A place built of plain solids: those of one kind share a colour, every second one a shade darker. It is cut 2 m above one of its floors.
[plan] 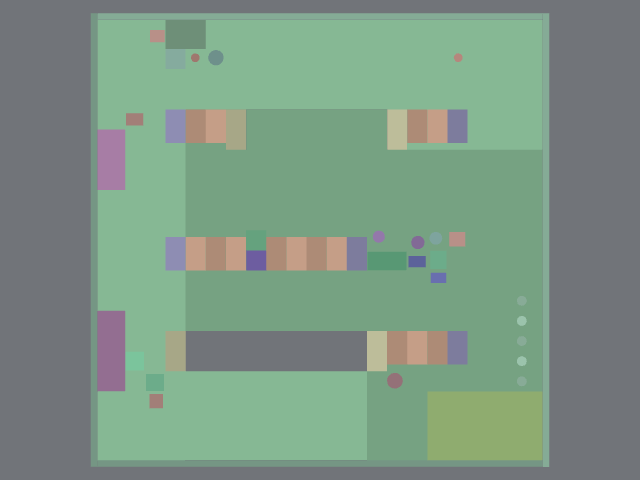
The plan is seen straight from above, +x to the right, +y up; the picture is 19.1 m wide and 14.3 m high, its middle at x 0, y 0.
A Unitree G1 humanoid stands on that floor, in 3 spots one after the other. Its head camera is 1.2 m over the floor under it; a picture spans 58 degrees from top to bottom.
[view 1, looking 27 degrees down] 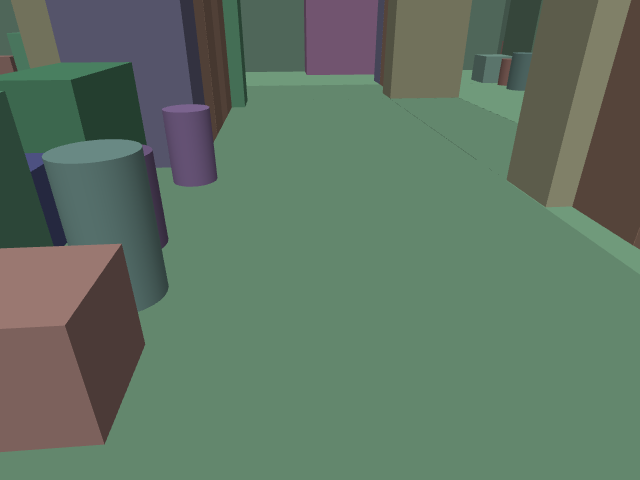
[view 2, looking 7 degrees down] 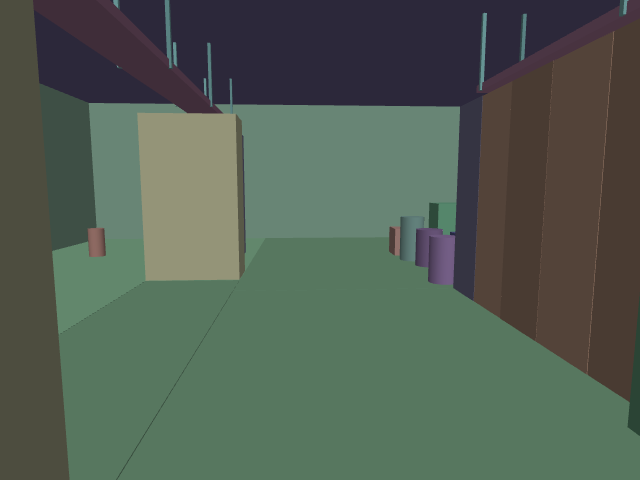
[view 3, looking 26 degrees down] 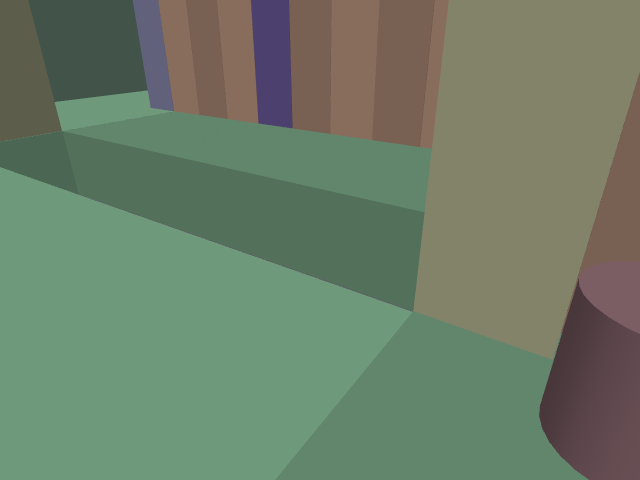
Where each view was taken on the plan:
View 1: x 5.31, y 0.84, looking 175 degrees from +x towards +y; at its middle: floor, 2.64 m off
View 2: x -3.56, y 1.94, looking -3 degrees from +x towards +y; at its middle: floor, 9.83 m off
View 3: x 1.98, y -5.56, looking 124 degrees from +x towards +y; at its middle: floor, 3.83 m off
